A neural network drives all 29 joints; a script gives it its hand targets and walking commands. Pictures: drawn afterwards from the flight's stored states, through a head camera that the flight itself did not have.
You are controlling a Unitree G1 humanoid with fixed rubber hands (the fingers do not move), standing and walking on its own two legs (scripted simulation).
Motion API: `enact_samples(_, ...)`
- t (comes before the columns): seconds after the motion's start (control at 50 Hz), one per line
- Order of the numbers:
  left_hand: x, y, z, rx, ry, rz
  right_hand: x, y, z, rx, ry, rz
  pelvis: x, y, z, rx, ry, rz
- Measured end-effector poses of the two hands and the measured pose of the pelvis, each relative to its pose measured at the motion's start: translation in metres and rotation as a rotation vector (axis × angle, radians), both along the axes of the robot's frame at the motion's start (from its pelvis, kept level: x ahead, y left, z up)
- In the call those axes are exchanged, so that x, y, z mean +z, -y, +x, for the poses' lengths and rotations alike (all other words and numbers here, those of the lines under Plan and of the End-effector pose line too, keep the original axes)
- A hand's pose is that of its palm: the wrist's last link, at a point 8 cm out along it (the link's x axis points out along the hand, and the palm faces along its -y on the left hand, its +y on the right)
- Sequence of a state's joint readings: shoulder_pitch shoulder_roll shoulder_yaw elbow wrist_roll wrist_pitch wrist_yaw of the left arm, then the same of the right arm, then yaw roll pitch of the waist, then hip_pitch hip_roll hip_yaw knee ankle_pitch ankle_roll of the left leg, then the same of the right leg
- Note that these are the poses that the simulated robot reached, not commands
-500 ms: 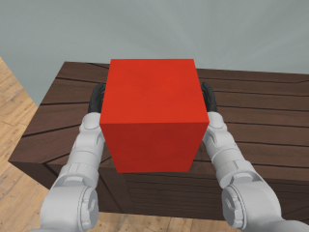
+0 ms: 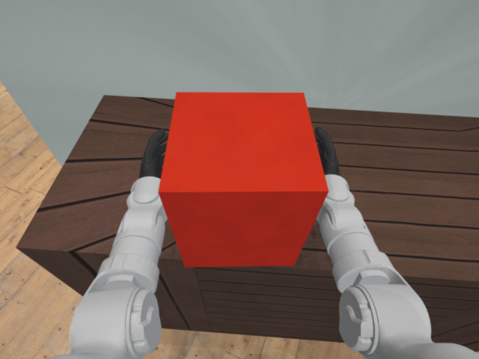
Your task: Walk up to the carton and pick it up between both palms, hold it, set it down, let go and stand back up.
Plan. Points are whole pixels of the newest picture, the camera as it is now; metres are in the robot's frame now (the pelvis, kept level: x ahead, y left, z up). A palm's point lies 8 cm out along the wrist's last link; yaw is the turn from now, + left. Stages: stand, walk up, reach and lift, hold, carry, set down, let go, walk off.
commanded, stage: reach and lift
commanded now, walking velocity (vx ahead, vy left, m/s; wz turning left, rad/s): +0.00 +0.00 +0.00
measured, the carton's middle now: (240, 186) +0.40 +0.01 +0.06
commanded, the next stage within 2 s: none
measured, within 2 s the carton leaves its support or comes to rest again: leaves its support in 1.00 s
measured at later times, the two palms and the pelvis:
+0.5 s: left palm (147, 183) +0.39 +0.17 +0.08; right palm (324, 180) +0.40 -0.13 +0.08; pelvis +0.02 +0.00 +0.01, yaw +1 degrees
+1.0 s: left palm (148, 180) +0.39 +0.17 +0.08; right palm (326, 181) +0.39 -0.13 +0.08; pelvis +0.02 +0.00 +0.01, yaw +2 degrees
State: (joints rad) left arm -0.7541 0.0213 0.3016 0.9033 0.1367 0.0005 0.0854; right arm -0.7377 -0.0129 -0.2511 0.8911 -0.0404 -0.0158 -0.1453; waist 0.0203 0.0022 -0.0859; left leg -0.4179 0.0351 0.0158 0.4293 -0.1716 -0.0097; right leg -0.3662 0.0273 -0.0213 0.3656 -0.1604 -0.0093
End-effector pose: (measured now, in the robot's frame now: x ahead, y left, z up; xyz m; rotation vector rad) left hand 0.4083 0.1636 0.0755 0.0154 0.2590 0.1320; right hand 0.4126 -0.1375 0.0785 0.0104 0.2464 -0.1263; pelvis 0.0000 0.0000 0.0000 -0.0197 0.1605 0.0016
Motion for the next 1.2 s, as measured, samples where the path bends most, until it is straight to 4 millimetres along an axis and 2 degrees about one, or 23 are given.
enact_samples(0.12,0.006,-0.001,-0.009,-0.023,0.041,0.04,0.005,-0.001,-0.011,0.015,0.05,-0.028,0.005,-0.001,0.008,0.007,0.054,0.002)
enact_samples(0.26,0.002,-0.007,-0.022,-0.004,0.027,0.002,0.003,-0.006,-0.019,0.034,0.048,-0.039,0.007,0.0,0.012,0.012,0.134,0.012)
enact_samples(0.92,0.001,-0.005,-0.017,-0.019,0.005,0.013,0.0,-0.005,-0.019,0.016,0.049,-0.048,0.008,-0.002,0.016,0.028,0.109,0.007)
enact_samples(1.0,0.006,-0.003,-0.016,-0.027,0.036,0.014,0.004,-0.003,-0.022,0.005,0.082,-0.057,0.007,-0.002,0.015,0.03,0.097,0.004)
enact_samples(1.2,0.033,0.004,-0.019,-0.029,0.181,0.018,0.028,0.003,-0.027,0.002,0.227,-0.126,0.008,-0.001,0.005,0.017,0.103,0.005)
